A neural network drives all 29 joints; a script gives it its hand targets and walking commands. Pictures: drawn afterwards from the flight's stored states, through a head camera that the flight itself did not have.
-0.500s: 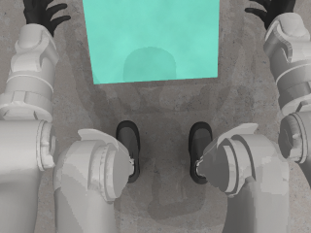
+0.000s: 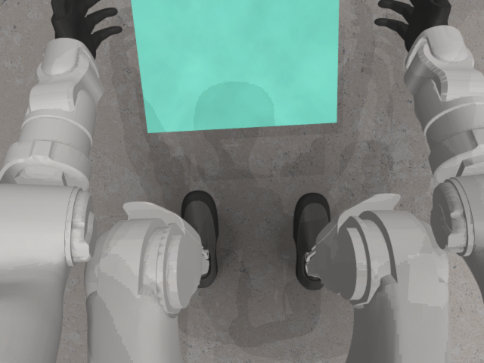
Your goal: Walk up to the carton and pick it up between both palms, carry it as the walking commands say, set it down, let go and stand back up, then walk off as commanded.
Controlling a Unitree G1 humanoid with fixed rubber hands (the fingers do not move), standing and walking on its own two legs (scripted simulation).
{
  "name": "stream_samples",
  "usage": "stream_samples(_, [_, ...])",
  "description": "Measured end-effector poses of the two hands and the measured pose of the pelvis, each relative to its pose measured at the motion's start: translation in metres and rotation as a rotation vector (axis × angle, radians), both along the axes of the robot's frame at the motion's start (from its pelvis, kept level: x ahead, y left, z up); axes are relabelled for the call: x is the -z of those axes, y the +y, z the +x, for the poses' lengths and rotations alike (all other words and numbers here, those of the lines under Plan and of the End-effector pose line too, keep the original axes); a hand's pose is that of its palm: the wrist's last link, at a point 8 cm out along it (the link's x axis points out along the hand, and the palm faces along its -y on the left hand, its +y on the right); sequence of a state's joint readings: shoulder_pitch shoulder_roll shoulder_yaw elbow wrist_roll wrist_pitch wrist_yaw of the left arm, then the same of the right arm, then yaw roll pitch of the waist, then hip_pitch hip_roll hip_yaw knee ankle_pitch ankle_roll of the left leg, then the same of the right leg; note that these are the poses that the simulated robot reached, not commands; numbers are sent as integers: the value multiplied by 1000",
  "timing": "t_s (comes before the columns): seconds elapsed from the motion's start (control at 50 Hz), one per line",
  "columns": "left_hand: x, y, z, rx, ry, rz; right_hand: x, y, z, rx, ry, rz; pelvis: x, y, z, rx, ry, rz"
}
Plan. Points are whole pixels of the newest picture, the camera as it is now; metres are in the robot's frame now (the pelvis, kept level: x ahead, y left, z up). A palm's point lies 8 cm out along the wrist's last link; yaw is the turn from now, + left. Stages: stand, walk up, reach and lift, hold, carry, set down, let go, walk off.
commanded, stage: reach and lift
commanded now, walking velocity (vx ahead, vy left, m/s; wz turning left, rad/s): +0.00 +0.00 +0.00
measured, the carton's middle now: (238, 66) +0.49 +0.02 -0.27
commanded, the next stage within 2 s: none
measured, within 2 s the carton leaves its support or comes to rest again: leaves its support in 1.26 s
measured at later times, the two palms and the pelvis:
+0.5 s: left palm (99, 34) +0.52 +0.20 -0.18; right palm (386, 11) +0.54 -0.16 -0.18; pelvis +0.00 +0.00 +0.00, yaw +0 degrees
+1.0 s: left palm (101, 34) +0.52 +0.19 -0.18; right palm (382, 12) +0.54 -0.16 -0.18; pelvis +0.00 +0.00 +0.00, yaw +0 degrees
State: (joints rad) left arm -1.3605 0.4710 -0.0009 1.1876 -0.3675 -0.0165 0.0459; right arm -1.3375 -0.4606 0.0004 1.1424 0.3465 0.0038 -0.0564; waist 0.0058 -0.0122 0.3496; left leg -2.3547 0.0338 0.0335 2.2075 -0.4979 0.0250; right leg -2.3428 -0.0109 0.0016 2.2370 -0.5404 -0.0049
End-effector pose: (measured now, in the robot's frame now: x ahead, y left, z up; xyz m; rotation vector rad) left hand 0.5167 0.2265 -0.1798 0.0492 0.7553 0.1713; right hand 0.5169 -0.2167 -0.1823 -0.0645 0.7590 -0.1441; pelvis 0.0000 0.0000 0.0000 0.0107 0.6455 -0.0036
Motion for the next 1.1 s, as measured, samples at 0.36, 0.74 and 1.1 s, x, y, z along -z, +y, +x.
stream_samples(0.36, [5,-24,3,54,31,20,-3,41,17,-56,-18,73,-2,-1,1,-1,9,4])
stream_samples(0.74, [2,-31,5,21,8,31,-5,57,19,-50,-35,66,-3,-1,0,-2,12,2])
stream_samples(1.1, [0,-33,4,3,35,29,-7,58,17,-41,-24,40,-2,0,-2,-3,3,1])
